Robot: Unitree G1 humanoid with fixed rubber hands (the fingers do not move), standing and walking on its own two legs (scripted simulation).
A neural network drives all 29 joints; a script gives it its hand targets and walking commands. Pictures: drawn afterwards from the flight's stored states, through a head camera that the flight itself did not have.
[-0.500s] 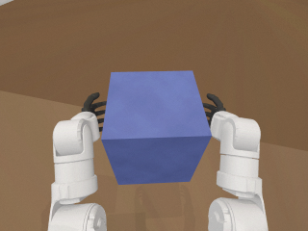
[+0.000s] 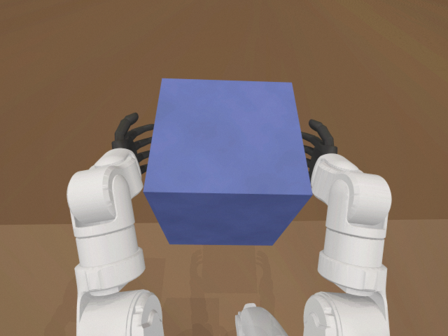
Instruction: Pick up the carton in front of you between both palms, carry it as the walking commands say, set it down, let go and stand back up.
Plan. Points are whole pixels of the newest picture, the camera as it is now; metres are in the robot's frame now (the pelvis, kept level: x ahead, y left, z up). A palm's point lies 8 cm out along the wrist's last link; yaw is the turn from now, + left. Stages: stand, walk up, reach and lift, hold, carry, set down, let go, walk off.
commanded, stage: carry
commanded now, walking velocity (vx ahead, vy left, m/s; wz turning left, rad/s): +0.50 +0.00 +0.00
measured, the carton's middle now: (224, 172) +0.39 -0.06 +0.08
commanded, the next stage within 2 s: none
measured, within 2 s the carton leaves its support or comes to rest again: neither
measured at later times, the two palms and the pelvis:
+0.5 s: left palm (87, 38) +0.69 +0.18 +0.20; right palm (229, 34) +0.69 -0.12 +0.19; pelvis +0.33 +0.01 +0.03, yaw +1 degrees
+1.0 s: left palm out of the picture +0.96 +0.20 +0.24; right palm out of the picture +1.01 -0.10 +0.24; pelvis +0.63 +0.00 +0.11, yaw +5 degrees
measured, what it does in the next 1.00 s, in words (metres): climbs: right foot 0.04 m higher, then left foot 0.04 m higher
